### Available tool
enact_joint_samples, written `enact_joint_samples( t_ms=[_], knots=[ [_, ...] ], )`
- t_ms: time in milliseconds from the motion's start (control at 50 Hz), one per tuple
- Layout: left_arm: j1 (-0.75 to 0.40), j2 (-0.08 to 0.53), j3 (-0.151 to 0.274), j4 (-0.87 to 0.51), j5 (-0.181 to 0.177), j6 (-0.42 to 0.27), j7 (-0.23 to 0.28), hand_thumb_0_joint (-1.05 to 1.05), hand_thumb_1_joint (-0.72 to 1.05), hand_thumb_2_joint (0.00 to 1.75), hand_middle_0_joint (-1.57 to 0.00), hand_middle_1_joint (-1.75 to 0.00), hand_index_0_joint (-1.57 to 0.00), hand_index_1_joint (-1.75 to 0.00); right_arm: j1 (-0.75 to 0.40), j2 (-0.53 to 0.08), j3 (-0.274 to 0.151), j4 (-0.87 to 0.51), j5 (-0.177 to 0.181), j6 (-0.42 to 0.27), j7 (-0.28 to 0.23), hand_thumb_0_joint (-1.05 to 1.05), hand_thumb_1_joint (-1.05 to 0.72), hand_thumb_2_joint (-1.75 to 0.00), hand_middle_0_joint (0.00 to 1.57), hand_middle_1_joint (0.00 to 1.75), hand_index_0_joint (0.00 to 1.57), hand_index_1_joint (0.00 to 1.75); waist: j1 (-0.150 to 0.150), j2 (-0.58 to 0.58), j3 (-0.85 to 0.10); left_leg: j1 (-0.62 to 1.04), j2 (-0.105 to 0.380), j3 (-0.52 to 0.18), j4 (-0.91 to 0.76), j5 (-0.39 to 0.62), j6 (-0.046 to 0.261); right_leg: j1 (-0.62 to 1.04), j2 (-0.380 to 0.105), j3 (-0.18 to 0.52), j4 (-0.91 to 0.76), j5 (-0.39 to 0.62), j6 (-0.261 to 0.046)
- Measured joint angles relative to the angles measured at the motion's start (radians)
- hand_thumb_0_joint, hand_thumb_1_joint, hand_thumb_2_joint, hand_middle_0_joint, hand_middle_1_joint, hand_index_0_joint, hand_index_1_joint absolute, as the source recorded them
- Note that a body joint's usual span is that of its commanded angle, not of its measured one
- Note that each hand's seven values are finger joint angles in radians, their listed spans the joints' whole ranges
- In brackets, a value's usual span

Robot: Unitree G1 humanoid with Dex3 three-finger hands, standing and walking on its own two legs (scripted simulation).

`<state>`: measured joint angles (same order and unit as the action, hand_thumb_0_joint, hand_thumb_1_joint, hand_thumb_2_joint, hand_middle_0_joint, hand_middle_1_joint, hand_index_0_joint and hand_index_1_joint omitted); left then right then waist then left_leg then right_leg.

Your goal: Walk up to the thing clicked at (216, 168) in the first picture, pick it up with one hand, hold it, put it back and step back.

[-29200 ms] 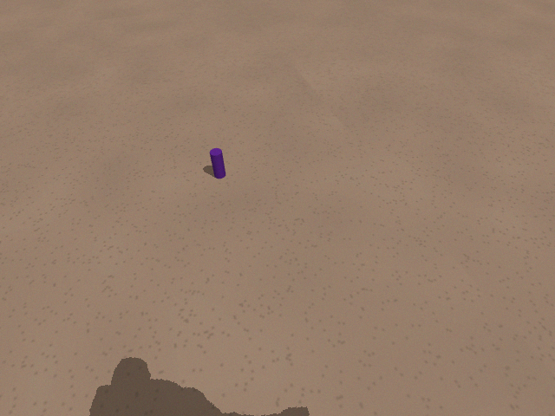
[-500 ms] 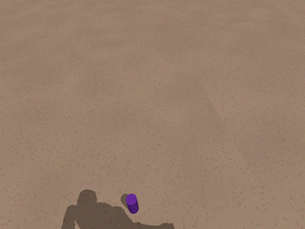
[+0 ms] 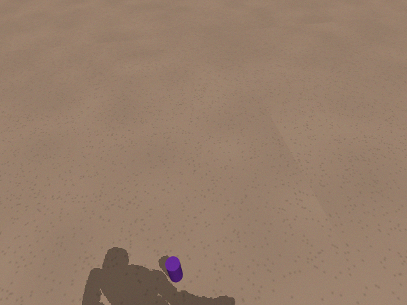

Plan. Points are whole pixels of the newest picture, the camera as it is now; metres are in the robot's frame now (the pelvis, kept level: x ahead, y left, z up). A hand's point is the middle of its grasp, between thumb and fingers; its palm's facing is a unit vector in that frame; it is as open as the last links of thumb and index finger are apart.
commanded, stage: stand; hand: left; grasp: from the side
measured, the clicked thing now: (174, 269) +0.42 +0.18 -0.70
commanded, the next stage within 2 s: step back in 1.00 s
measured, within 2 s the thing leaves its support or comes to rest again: neither
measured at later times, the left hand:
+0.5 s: hand out of the picture +0.09 +0.25 -0.16, palm faces -0.01 -0.94 -0.34, open 7.4 cm
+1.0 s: hand out of the picture +0.08 +0.25 -0.16, palm faces -0.01 -0.94 -0.34, open 7.4 cm
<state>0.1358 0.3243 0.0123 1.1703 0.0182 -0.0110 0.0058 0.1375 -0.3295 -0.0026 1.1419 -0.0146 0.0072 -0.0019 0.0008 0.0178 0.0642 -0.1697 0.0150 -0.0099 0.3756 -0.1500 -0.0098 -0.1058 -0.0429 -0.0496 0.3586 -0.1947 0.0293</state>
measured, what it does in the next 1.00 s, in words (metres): stands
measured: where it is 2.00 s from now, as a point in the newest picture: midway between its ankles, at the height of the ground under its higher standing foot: outside the picture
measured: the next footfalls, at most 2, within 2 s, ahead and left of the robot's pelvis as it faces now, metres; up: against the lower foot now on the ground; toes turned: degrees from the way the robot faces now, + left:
right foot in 1.72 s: -0.07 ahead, -0.10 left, +0.00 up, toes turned -1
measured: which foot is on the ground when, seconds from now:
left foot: down 0.00-1.00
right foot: down 0.00-1.00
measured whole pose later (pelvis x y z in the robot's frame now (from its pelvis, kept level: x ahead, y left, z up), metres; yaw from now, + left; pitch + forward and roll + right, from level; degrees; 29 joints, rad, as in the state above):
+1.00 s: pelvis +0.02 +0.00 +0.00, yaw +0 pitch -2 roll +0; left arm 0.12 0.33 0.02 1.15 0.01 -0.01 0.00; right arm 0.11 -0.34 0.00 1.15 -0.01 0.00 0.00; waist 0.00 0.01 0.05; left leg -0.14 0.01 -0.01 0.33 -0.16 -0.02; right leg -0.07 -0.04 -0.06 0.31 -0.20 0.03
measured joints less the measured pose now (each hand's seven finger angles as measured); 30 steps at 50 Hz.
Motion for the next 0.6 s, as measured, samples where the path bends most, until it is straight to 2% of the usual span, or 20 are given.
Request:
enact_joint_samples(
  t_ms=[600],
  knots=[
    [-0.03,0.003,0.006,-0.014,-0.005,0.003,-0.005,0.01,0.9,0.9,-0.2,-0.3,-0.2,-0.3,-0.035,-0.008,0.004,0.001,0.003,-0.013,-0.004,0.0,-0.9,-0.9,0.21,0.3,0.2,0.3,0.001,-0.006,-0.01,0.036,-0.004,0.004,-0.04,-0.008,0.0,0.036,-0.003,0.002,-0.042,-0.006,0.003]
  ],
)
